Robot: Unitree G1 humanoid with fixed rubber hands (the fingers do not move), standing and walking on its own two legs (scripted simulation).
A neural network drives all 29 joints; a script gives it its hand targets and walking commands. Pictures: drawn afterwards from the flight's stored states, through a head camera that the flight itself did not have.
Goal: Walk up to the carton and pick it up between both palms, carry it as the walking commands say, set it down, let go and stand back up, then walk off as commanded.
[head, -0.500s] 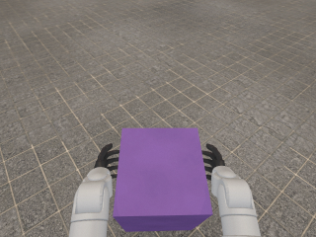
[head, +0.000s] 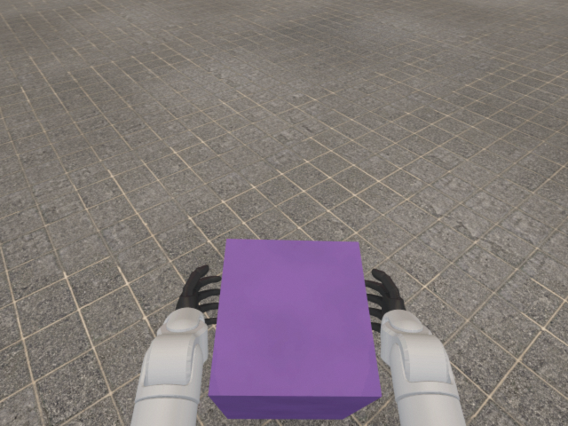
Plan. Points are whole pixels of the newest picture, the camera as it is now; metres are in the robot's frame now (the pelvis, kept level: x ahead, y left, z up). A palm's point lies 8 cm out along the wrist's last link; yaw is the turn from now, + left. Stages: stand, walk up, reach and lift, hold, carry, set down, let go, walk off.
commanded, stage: carry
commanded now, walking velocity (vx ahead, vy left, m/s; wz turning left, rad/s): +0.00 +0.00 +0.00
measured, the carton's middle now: (289, 336) +0.29 +0.00 -0.05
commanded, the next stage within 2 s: hold in 0.56 s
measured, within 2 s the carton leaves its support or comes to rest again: neither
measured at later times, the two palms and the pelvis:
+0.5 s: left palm (189, 320) +0.28 +0.14 +0.04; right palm (393, 320) +0.27 -0.15 +0.03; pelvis +0.00 +0.00 +0.00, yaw +1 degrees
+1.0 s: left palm (179, 286) +0.31 +0.15 +0.07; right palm (379, 276) +0.33 -0.14 +0.06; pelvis +0.03 -0.01 +0.01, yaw +6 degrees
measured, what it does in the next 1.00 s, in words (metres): stands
